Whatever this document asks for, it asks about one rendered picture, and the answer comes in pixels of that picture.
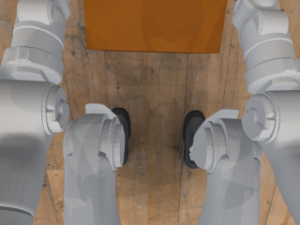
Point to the robot right forearm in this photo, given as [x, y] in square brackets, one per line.
[267, 46]

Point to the robot right upper arm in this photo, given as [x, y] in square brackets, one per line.
[272, 118]

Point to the carton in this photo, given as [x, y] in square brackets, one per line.
[154, 26]

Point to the robot left shin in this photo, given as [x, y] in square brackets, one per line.
[70, 131]

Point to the right robot foot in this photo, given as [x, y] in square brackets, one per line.
[192, 122]

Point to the robot left forearm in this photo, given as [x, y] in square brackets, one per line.
[38, 40]

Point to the robot left upper arm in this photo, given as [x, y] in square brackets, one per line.
[31, 112]

